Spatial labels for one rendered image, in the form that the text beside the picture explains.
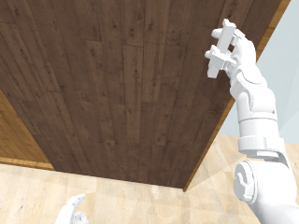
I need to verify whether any handle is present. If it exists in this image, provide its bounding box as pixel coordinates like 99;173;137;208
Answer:
207;19;236;78

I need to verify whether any right robot forearm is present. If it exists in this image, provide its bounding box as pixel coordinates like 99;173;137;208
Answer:
230;63;297;200

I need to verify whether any wardrobe door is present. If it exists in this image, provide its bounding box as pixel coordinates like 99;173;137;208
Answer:
0;89;50;164
0;0;280;189

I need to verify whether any robot right upper arm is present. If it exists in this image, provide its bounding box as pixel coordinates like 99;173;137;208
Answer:
233;160;299;224

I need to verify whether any robot right hand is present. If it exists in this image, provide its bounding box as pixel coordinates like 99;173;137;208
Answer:
205;28;256;78

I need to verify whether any robot left hand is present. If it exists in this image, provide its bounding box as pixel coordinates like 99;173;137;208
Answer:
54;193;89;224

